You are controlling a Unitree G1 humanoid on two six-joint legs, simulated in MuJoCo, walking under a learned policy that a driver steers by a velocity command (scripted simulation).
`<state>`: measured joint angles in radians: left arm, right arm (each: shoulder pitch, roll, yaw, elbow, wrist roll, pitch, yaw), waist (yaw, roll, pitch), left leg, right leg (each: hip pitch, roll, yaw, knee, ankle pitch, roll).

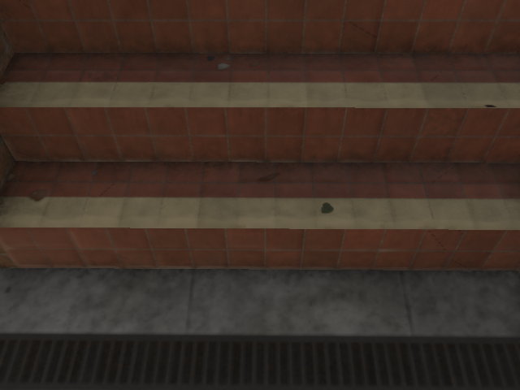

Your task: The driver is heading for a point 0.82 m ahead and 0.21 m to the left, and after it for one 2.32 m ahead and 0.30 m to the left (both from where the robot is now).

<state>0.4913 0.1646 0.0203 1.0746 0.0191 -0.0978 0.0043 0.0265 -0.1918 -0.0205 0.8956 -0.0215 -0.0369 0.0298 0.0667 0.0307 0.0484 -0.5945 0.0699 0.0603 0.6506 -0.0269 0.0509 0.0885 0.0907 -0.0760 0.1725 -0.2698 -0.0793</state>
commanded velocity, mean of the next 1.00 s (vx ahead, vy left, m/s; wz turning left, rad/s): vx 0.50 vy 0.00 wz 0.13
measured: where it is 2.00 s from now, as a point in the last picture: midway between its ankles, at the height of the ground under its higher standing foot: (265, 246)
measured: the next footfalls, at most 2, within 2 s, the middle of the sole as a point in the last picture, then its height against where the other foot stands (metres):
left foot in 0.10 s outside the picture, level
right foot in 0.64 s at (318, 375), level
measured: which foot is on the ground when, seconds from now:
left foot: up 0.00-0.08, down 0.10-0.66, up 0.68-1.00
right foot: down 0.00-0.10, up 0.12-0.62, down 0.64-1.00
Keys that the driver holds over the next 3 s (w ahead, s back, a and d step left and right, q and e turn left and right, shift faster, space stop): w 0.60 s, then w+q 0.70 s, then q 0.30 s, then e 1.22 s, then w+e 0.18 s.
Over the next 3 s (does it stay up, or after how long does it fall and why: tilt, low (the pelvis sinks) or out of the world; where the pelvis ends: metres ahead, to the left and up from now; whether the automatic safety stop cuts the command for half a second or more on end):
stays up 0.60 0.25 0.06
